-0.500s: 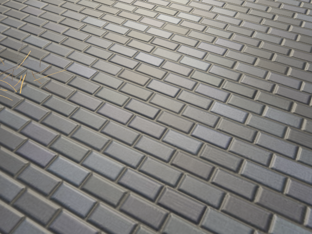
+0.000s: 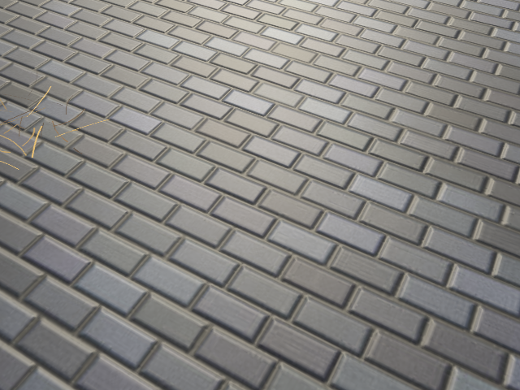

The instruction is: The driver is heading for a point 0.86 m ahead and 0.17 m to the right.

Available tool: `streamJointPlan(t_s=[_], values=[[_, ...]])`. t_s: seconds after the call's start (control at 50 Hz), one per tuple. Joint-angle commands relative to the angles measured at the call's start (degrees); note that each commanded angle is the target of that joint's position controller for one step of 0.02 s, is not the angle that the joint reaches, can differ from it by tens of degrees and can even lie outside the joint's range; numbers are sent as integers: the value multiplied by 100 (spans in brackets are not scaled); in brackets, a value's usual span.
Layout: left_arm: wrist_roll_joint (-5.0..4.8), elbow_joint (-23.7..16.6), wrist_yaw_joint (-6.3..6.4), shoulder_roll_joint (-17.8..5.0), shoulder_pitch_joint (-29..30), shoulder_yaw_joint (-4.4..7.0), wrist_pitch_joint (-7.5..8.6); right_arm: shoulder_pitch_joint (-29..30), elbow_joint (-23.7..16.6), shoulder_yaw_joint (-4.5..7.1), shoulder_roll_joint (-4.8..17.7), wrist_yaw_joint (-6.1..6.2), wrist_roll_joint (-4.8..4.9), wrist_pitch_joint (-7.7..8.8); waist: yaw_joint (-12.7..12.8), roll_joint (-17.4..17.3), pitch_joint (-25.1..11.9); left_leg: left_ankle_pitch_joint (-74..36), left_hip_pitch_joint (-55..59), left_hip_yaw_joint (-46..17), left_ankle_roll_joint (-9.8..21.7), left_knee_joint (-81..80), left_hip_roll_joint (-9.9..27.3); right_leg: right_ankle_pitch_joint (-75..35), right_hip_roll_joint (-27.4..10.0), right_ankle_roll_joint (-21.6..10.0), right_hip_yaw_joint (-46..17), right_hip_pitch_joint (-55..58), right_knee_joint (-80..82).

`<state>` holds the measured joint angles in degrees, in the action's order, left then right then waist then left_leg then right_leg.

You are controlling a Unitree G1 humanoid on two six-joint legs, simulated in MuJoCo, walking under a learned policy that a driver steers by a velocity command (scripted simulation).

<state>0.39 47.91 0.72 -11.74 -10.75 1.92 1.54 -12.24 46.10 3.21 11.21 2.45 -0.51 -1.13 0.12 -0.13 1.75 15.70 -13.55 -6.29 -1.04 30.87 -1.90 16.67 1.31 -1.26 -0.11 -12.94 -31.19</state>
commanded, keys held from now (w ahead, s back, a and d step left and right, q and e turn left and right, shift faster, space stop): no key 0.06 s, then w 0.74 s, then no key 0.20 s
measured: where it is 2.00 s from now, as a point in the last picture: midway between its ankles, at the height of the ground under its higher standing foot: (283, 387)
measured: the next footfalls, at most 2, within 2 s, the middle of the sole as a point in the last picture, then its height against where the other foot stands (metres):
right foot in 0.82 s outside the picture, level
left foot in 1.24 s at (224, 379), level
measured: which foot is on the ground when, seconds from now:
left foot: down 0.00-0.84, up 0.86-1.00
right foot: down 0.00-0.36, up 0.38-0.80, down 0.82-1.00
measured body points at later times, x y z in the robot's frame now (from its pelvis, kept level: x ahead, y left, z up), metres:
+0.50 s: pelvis +0.09 +0.05 +0.01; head +0.10 +0.07 +0.46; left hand +0.20 +0.31 -0.12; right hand +0.09 -0.22 -0.12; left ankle +0.05 +0.14 -0.73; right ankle +0.08 -0.10 -0.66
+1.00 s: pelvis +0.35 -0.01 +0.01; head +0.39 -0.02 +0.45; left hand +0.46 +0.25 -0.12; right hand +0.41 -0.29 -0.14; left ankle +0.31 +0.14 -0.64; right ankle +0.41 -0.10 -0.73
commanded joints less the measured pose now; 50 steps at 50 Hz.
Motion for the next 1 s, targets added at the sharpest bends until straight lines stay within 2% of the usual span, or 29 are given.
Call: streamJointPlan(t_s=[0.02, 0.06, 0.08, 0.12, 0.16, 0.2, 0.26, 0.3, 0.32, 0.34, 0.36, 0.38, 0.4, 0.42, 0.46, 0.52, 0.62, 0.72, 0.76, 0.78, 0.8, 0.82, 0.84, 0.86, 0.88, 0.9, 0.92, 0.96, 1.0], values=[[-8, -191, 23, -575, 59, 129, 72, -21, -169, 138, 563, 35, 5, 69, -6, 13, -166, -1010, 201, -233, 130, -426, 263, -515, -389, -117, -444, -156, 717], [-12, -92, 28, -579, 40, 127, 70, -36, -57, 140, 564, 45, 9, 72, -3, 12, -145, -1010, 220, -220, 117, -455, 260, -496, -387, -125, -447, -145, 761], [-8, 9, 33, -544, -57, 119, 59, -140, 53, 125, 497, 47, 7, 66, -5, 57, -256, -524, 274, -126, 122, -473, 182, 96, -350, -147, -431, -102, 862], [-91, 113, 81, -847, -202, 220, 10, -180, 145, 159, 560, 62, 73, 87, 68, 385, 26, 1050, -265, 274, 185, -44, -140, 1972, -463, -412, -768, -173, 1158], [-142, 214, 118, -1122, -568, 300, 35, 114, 17, 137, 490, 26, 149, 253, 221, 926, 417, 1136, -1170, 643, 213, 846, -126, 3341, -1478, -1024, -2220, -13, 1985], [-122, 225, 138, -1229, -544, 346, 121, 352, -29, 153, 562, -55, 216, 434, 259, 930, 726, 978, -1620, 444, 323, 1513, 298, 2962, -2064, -1392, -2982, -95, 2344], [-207, 179, 70, -1195, -277, 346, 186, 241, 95, 157, 545, -168, 226, 573, 101, 751, 472, 1098, -1265, 539, 487, 878, 452, 1736, -1794, -1139, -2233, 133, 2257], [-305, 184, 35, -1202, -9, 351, 141, -266, 433, 181, 459, -210, 181, 621, -218, 625, 196, -156, 299, 985, 455, -239, 116, 1070, -1233, -898, -1305, -497, 1898], [-286, 226, 28, -1118, -83, 334, 118, -673, 664, 223, 473, -213, 162, 604, -348, 511, 25, -406, 987, 1115, 384, -378, -77, 979, -1013, -807, -1029, -782, 1543], [-249, 218, 14, -912, -37, 266, 133, -1170, 837, 268, 540, -204, 177, 582, -547, 302, -122, -266, 1607, 852, 424, -495, 69, 828, -823, -650, -782, -1168, 969], [-159, 93, -31, -471, 169, 127, 177, -1832, 931, 338, 858, -144, 175, 590, -784, -748, -295, 612, 2269, -763, 784, -1288, 1145, 565, -314, -261, -132, -1929, -832], [-201, -160, -20, -391, 232, 121, 302, -2182, 927, 442, 1505, -197, 146, 624, -777, -1763, -250, 1578, 2642, -3103, 1682, -2127, 2287, 1414, 215, -112, 62, -3198, -2273], [-314, -199, -21, -776, 341, 203, 381, -1800, 858, 335, 1221, -219, 72, 697, -609, -1098, 95, 2328, 2188, -3466, 1939, -2252, 2530, 1512, -204, -202, -406, -3699, -3229], [-370, -169, -67, -908, 280, 227, 436, -1331, 696, 239, 953, -228, 75, 751, -408, -748, 356, 2301, 2059, -2932, 1731, -2267, 2289, 874, -478, -318, -543, -3959, -3474], [-225, -46, -99, -910, 240, 253, 478, -867, 558, 152, 854, -273, 85, 752, -212, -437, 371, 976, 1806, -1855, 1295, -2359, 1868, -63, -756, -321, -431, -3780, -3164], [-132, -24, -178, -687, 385, 223, 419, -1213, 705, 60, 693, -242, 52, 682, -238, -480, 281, -770, 1574, -752, 1144, -2440, 1443, -843, -785, -94, -138, -3383, -2578], [-144, -412, -220, -438, 1456, 83, 387, -1489, 835, 50, 934, -129, 63, 633, -450, -466, 473, -1495, 932, 47, 1104, -2609, 1175, -1949, -496, 139, 195, -2637, -721], [-201, -670, -338, -610, 1951, 71, 410, -1654, 1036, 82, 1004, -115, 164, 608, -385, -487, 657, -1845, 1498, 147, 1048, -2463, 1553, -1985, -421, -112, 77, -2377, 69], [-186, -653, -374, -784, 1714, 135, 439, -1541, 1029, 128, 1109, -114, 148, 551, -153, -541, 397, -3062, 1886, 217, 936, -1964, 1651, -1599, -286, -295, 152, -1943, 176], [-179, -568, -362, -930, 1335, 207, 440, -1469, 1008, 157, 1193, -114, 121, 512, 67, -670, 66, -4207, 1983, 276, 875, -1453, 1629, -1392, -102, -403, 293, -1353, 122], [-192, -307, -326, -1142, 444, 336, 423, -1387, 984, 149, 1173, -117, 83, 454, 518, -696, -482, -5084, 1821, 454, 755, -430, 1425, -1324, 97, -566, 439, -226, 130], [-136, -51, -272, -1404, -592, 439, 403, -1337, 885, 93, 1073, -115, 28, 426, 946, -559, -1183, -4508, 831, 556, 537, 1021, 1161, -1664, -382, -823, -79, 1491, -67], [48, 120, -250, -1967, -1359, 559, 382, -2110, 822, -124, 333, -185, 25, 509, 704, 923, -2308, -1612, -1567, 730, 49, 3587, 136, -1495, -2069, -1865, -2736, 3967, 178], [-1, 176, -259, -1557, -1295, 427, 348, -2193, 1046, -124, 404, -216, 99, 660, 670, 1299, -2862, 1757, -2011, -183, 44, 4669, -301, -1984, -2519, -2100, -4196, 3927, 1111], [-57, 97, -256, -1265, -664, 318, 346, -1625, 867, 24, 898, -228, 244, 736, 550, 1010, -1832, 1615, -2389, -222, 103, 5066, 71, -2513, -2282, -1767, -3161, 2963, 1107], [-66, -8, -242, -1029, -117, 242, 349, -1173, 750, 32, 979, -189, 264, 753, 357, 542, -1199, 1199, -2320, 34, 128, 4855, 390, -3241, -2072, -1571, -2206, 1948, 1145], [-58, -12, -268, -826, 228, 176, 374, -920, 714, 71, 957, -125, 193, 709, 161, 141, -755, 936, -2105, 193, 104, 4442, 599, -3777, -1773, -1403, -1536, 1070, 1293], [85, 88, -297, -737, 410, 136, 441, -1161, 738, 65, 654, -57, 104, 543, -178, 437, -585, 635, -1310, 203, 85, 3912, 785, -4382, -1556, -1371, -898, 52, 1598], [112, 234, -277, -736, 401, 118, 474, -1246, 756, 36, 477, -38, 79, 442, -328, 389, -532, 403, -1033, 288, 4, 3268, 772, -4733, -1400, -1412, -500, -379, 1734]])
Keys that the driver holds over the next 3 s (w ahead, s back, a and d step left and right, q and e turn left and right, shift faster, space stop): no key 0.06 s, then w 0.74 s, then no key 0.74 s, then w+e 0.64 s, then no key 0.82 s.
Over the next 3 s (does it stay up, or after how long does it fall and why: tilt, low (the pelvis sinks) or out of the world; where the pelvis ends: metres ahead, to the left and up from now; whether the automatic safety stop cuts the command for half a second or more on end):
stays up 0.85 -0.20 0.00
